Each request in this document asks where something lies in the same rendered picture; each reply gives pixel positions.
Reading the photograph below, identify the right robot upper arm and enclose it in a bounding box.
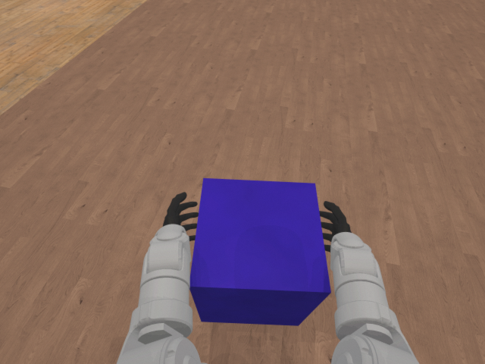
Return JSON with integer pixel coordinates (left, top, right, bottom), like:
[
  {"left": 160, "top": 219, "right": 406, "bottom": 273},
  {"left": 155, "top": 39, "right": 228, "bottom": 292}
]
[{"left": 331, "top": 334, "right": 419, "bottom": 364}]

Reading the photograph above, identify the left robot upper arm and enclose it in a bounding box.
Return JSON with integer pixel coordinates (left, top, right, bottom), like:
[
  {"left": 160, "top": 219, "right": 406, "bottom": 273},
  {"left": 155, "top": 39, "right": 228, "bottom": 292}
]
[{"left": 117, "top": 335, "right": 201, "bottom": 364}]

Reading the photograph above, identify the carton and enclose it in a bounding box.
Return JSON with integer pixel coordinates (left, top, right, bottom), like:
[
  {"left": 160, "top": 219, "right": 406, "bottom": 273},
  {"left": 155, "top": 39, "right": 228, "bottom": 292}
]
[{"left": 190, "top": 178, "right": 331, "bottom": 326}]

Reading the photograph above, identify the robot right hand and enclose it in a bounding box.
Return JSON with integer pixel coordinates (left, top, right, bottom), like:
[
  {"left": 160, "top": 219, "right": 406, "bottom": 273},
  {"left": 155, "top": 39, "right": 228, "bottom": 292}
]
[{"left": 319, "top": 201, "right": 351, "bottom": 252}]

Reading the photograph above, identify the robot left hand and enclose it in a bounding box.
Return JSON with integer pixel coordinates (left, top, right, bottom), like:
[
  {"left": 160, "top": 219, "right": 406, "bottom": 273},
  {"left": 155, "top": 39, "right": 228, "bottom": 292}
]
[{"left": 163, "top": 192, "right": 199, "bottom": 241}]

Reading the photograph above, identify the right robot forearm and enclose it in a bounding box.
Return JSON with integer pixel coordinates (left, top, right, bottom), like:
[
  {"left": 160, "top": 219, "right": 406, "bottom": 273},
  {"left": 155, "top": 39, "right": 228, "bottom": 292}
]
[{"left": 330, "top": 232, "right": 416, "bottom": 358}]

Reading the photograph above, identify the left robot forearm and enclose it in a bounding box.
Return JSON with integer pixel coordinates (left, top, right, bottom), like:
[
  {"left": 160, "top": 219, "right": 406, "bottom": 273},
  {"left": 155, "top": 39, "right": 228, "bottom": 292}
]
[{"left": 117, "top": 224, "right": 192, "bottom": 362}]

